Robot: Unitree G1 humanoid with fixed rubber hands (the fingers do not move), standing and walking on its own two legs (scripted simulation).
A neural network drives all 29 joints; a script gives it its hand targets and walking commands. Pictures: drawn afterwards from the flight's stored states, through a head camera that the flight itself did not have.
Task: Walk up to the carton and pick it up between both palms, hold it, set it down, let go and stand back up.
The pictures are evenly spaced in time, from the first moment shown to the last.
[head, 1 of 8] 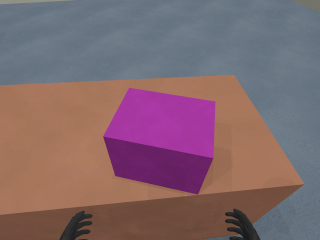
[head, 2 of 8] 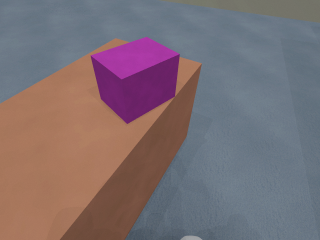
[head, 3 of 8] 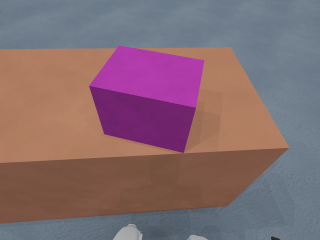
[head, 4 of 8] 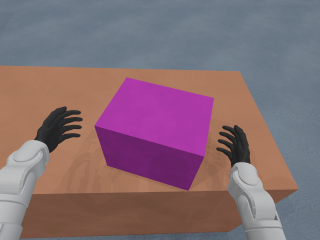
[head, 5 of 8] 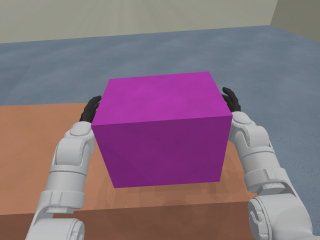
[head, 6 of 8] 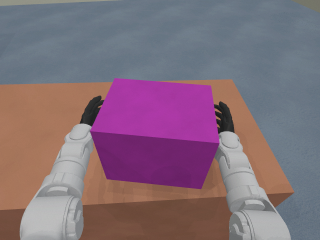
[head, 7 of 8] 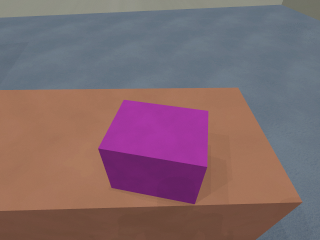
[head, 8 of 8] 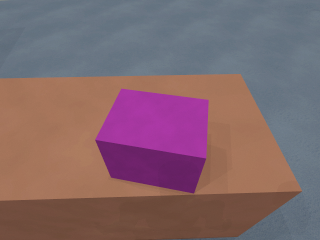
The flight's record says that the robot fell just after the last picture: no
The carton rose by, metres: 0.16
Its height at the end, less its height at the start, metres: +0.00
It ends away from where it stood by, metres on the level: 0.01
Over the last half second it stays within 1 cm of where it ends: yes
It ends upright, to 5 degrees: yes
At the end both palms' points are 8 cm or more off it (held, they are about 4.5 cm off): yes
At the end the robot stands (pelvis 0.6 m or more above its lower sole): yes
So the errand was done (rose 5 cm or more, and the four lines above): yes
